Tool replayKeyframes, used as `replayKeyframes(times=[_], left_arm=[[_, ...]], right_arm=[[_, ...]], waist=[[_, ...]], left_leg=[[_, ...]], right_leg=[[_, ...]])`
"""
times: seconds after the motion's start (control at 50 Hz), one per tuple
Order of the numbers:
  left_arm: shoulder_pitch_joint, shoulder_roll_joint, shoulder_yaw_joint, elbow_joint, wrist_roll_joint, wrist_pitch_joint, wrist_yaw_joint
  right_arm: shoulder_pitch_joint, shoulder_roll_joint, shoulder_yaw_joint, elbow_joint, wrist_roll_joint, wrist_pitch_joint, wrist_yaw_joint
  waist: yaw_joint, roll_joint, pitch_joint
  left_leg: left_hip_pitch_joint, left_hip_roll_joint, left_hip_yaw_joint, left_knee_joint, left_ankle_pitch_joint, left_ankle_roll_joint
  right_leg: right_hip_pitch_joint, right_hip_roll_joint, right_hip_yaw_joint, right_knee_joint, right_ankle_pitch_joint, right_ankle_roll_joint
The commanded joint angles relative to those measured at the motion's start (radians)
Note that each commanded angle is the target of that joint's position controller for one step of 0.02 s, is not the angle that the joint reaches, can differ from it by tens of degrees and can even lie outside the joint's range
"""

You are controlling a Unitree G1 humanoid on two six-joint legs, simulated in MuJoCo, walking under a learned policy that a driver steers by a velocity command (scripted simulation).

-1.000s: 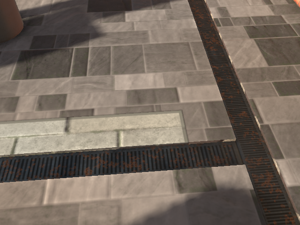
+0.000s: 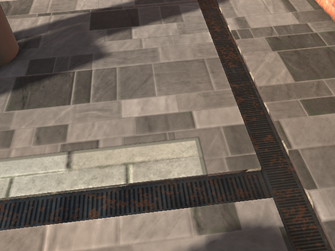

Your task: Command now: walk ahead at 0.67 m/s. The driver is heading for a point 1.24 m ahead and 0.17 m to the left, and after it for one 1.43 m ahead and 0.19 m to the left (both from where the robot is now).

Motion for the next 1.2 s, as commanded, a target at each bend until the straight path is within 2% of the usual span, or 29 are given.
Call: replayKeyframes(times=[0.02,0.04,0.06,0.08,0.1,0.12,0.14,0.2,0.28,0.4,0.46,0.48,0.5,0.52,0.54,0.56,0.58,0.64,0.74,0.82,0.88,0.94,0.96,0.98,1.0,1.02,1.06,1.12,1.2], left_arm=[[0.173,0.027,0.020,-0.004,0.032,0.018,-0.021],[0.318,0.051,0.032,0.038,0.031,0.011,-0.008],[0.491,0.140,0.048,0.064,0.061,-0.003,0.007],[0.436,0.176,0.037,0.045,0.065,-0.001,0.015],[0.296,0.191,0.040,0.011,0.056,0.003,0.020],[0.196,0.155,0.033,-0.029,0.044,-0.006,0.012],[0.168,0.144,0.029,-0.038,0.036,-0.013,0.005],[0.218,0.081,0.009,-0.013,0.029,-0.036,0.011],[0.293,0.080,0.006,-0.003,0.019,-0.047,0.009],[0.305,0.126,0.009,0.006,0.012,-0.055,0.012],[0.307,0.203,0.028,0.020,0.034,-0.030,0.027],[0.273,0.223,0.035,0.013,0.037,-0.015,0.033],[0.276,0.163,0.024,-0.010,0.038,-0.012,0.030],[0.373,-0.016,-0.011,-0.054,-0.004,-0.025,-0.003],[0.267,0.094,0.012,-0.077,-0.011,-0.042,-0.001],[0.156,0.123,0.021,-0.112,-0.015,-0.044,0.004],[0.118,0.110,0.014,-0.118,-0.002,-0.046,0.003],[0.132,0.039,-0.004,-0.127,0.040,-0.006,-0.024],[-0.160,0.065,-0.020,-0.242,0.046,0.014,-0.045],[-0.299,0.054,-0.041,-0.287,0.022,-0.002,-0.058],[-0.350,0.090,-0.037,-0.311,0.026,0.003,-0.042],[-0.053,0.180,0.001,-0.244,0.024,0.005,-0.009],[0.169,0.216,0.020,-0.176,0.030,0.008,0.009],[0.354,0.297,0.048,-0.141,0.050,0.014,0.028],[0.289,0.336,0.065,-0.143,0.057,0.015,0.015],[0.189,0.261,0.062,-0.163,0.046,0.015,-0.004],[0.081,0.136,0.034,-0.146,0.052,-0.009,-0.008],[0.103,0.075,0.009,-0.089,0.039,-0.042,-0.002],[0.128,0.095,0.010,-0.075,0.020,-0.067,-0.015]], right_arm=[[-0.126,-0.157,-0.039,-0.071,-0.039,0.009,0.010],[-0.143,-0.135,-0.032,-0.080,-0.040,0.001,0.011],[-0.238,-0.040,-0.007,-0.136,-0.043,-0.017,0.017],[-0.255,0.029,0.008,-0.202,-0.028,-0.035,0.033],[-0.305,-0.001,0.008,-0.237,-0.034,-0.036,0.049],[-0.330,-0.051,0.001,-0.240,-0.039,-0.036,0.065],[-0.295,-0.060,-0.003,-0.223,-0.047,-0.032,0.074],[-0.287,-0.052,0.000,-0.224,-0.050,0.006,0.092],[-0.483,-0.051,0.013,-0.307,-0.037,0.023,0.090],[-0.595,-0.054,0.026,-0.370,-0.022,0.022,0.081],[-0.335,-0.134,-0.005,-0.310,-0.025,0.015,0.050],[-0.102,-0.168,-0.025,-0.237,-0.025,0.012,0.036],[0.073,-0.248,-0.051,-0.197,-0.046,0.007,0.022],[0.057,-0.317,-0.065,-0.185,-0.072,0.001,0.029],[0.004,-0.266,-0.062,-0.181,-0.043,0.002,0.045],[-0.087,-0.205,-0.048,-0.176,-0.044,-0.008,0.046],[-0.117,-0.150,-0.036,-0.171,-0.039,-0.019,0.049],[-0.129,-0.068,-0.005,-0.132,-0.027,-0.038,0.038],[-0.015,-0.093,0.002,-0.108,-0.001,-0.064,0.041],[0.074,-0.122,0.007,-0.086,0.015,-0.081,0.031],[0.113,-0.177,0.006,-0.070,0.003,-0.069,0.017],[0.073,-0.244,-0.007,-0.066,-0.037,-0.034,-0.009],[0.021,-0.247,-0.009,-0.078,-0.040,-0.022,-0.013],[0.009,-0.176,0.005,-0.106,-0.042,-0.023,-0.006],[0.147,-0.038,0.032,-0.138,0.031,-0.042,0.026],[0.052,-0.143,0.019,-0.150,0.028,-0.047,0.013],[-0.077,-0.122,0.022,-0.175,0.018,-0.043,0.016],[-0.059,-0.056,0.031,-0.184,-0.024,0.013,0.046],[-0.243,-0.058,0.036,-0.267,-0.014,0.040,0.069]], waist=[[0.142,0.024,0.121],[0.204,-0.074,0.075],[0.280,-0.342,0.021],[0.196,-0.375,0.047],[0.121,-0.243,0.130],[0.091,-0.101,0.143],[0.063,-0.068,0.116],[0.035,-0.120,0.147],[0.061,-0.088,0.205],[0.052,-0.121,0.200],[-0.081,-0.214,0.008],[-0.190,-0.198,-0.102],[-0.232,-0.122,-0.221],[-0.084,0.206,-0.309],[-0.101,0.135,-0.261],[-0.060,0.052,-0.079],[-0.039,-0.058,-0.022],[0.064,-0.023,0.057],[0.023,-0.051,0.222],[-0.017,-0.031,0.221],[-0.022,-0.006,0.180],[0.149,0.094,-0.026],[0.259,0.080,-0.123],[0.301,-0.020,-0.243],[0.130,-0.384,-0.371],[0.143,-0.177,-0.277],[0.081,0.027,-0.009],[-0.003,-0.055,0.082],[0.003,-0.059,0.187]], left_leg=[[-0.363,0.076,-0.081,-0.096,-0.323,0.163],[-0.492,0.030,-0.031,0.133,-0.210,0.154],[-0.653,-0.054,0.060,0.589,-0.167,0.117],[-0.852,-0.117,-0.054,0.790,-0.138,0.126],[-0.946,0.009,-0.069,0.894,-0.015,0.129],[-0.913,0.065,-0.050,0.886,0.106,0.114],[-0.829,0.083,-0.045,0.835,0.140,0.092],[-0.765,0.088,0.014,0.786,0.199,0.043],[-0.773,0.068,0.075,0.565,0.284,0.024],[-0.504,-0.011,0.171,0.217,0.314,0.110],[-0.175,-0.127,0.190,0.212,0.148,0.166],[0.078,-0.129,0.177,0.157,0.148,0.180],[0.368,0.056,-0.041,0.183,-0.124,0.196],[0.579,0.327,-0.629,-0.025,-0.554,0.271],[0.499,0.307,-0.821,-0.195,-0.579,0.244],[0.348,0.279,-0.620,-0.181,-0.397,0.225],[0.202,0.251,-0.488,-0.186,-0.224,0.221],[-0.054,0.161,-0.286,-0.259,-0.131,0.186],[-0.116,0.060,-0.061,-0.380,0.187,0.170],[-0.029,0.061,0.022,-0.414,0.573,0.137],[0.220,0.105,0.046,-0.352,0.983,0.119],[0.307,0.158,0.061,0.077,1.400,0.108],[0.205,0.137,0.081,0.356,1.269,0.107],[-0.020,0.063,0.091,0.725,0.857,0.120],[-0.447,-0.140,-0.005,1.111,-0.076,0.071],[-0.574,-0.066,-0.079,1.124,-0.027,0.116],[-0.545,0.026,-0.076,0.962,0.094,0.123],[-0.444,0.083,-0.084,0.892,0.124,0.100],[-0.574,0.093,-0.004,0.758,0.291,0.085]], right_leg=[[0.366,0.124,-0.186,-0.204,0.109,0.040],[0.576,0.082,-0.102,-0.219,0.063,0.037],[0.658,-0.198,0.307,-0.381,-0.280,0.002],[0.594,-0.360,0.804,-0.595,-0.532,-0.096],[0.500,-0.421,0.836,-0.610,-0.617,-0.157],[0.431,-0.369,0.701,-0.576,-0.482,-0.144],[0.376,-0.301,0.556,-0.579,-0.363,-0.120],[0.313,-0.190,0.342,-0.641,-0.146,-0.098],[0.325,-0.148,0.193,-0.691,0.123,-0.115],[0.461,-0.175,0.028,-0.698,0.740,-0.099],[0.536,-0.207,-0.011,-0.275,1.355,-0.069],[0.447,-0.180,-0.032,0.004,1.295,-0.055],[0.190,-0.122,-0.015,0.358,0.927,-0.059],[-0.215,0.070,0.070,0.704,-0.041,-0.031],[-0.313,0.061,0.185,0.782,-0.001,-0.070],[-0.371,0.001,0.152,0.773,0.119,-0.075],[-0.328,-0.038,0.145,0.716,0.174,-0.075],[-0.222,-0.101,0.146,0.601,0.181,-0.042],[-0.344,-0.117,0.024,0.255,0.389,0.011],[-0.173,-0.045,-0.060,-0.097,0.651,-0.014],[-0.155,0.029,-0.097,-0.192,0.557,-0.043],[0.135,0.118,-0.075,-0.149,0.299,-0.098],[0.363,0.090,-0.048,-0.183,0.273,-0.123],[0.612,-0.115,0.163,-0.128,0.013,-0.151],[0.879,-0.360,0.798,-0.323,-0.263,-0.289],[0.805,-0.327,0.806,-0.418,-0.286,-0.255],[0.454,-0.276,0.502,-0.482,-0.031,-0.182],[0.213,-0.197,0.266,-0.560,0.070,-0.089],[0.156,-0.114,-0.028,-0.626,0.360,0.011]])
